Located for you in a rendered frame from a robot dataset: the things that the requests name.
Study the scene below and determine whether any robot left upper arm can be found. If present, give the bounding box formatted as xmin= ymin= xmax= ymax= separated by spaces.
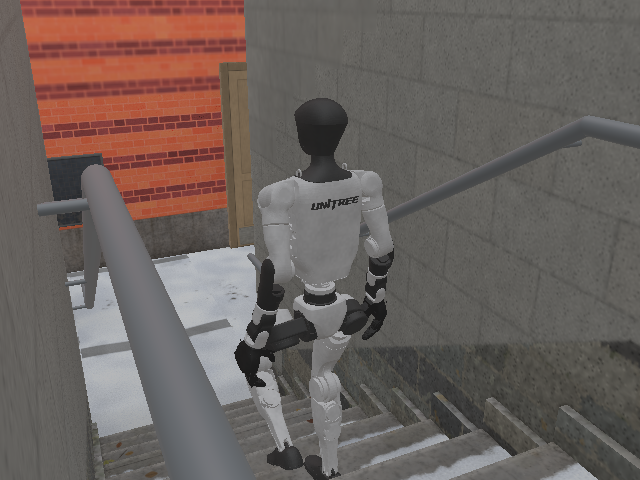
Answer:
xmin=257 ymin=178 xmax=295 ymax=284

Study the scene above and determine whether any left robot hand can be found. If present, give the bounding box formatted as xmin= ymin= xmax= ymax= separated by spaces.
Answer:
xmin=234 ymin=339 xmax=275 ymax=388

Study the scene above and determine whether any humanoid robot torso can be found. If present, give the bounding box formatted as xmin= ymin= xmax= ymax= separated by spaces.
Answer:
xmin=287 ymin=163 xmax=362 ymax=342

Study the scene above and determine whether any right robot hand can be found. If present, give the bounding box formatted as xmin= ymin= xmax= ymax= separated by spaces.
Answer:
xmin=361 ymin=296 xmax=387 ymax=340

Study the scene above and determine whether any robot left forearm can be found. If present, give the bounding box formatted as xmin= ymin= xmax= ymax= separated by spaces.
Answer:
xmin=244 ymin=259 xmax=285 ymax=349

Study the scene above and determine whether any robot left shin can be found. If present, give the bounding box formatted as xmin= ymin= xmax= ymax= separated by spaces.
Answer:
xmin=244 ymin=369 xmax=293 ymax=452

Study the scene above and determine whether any robot right forearm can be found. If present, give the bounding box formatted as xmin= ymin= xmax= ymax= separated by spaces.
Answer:
xmin=365 ymin=240 xmax=394 ymax=303

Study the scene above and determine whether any robot right upper arm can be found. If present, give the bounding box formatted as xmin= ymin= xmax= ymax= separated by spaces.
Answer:
xmin=348 ymin=170 xmax=394 ymax=258

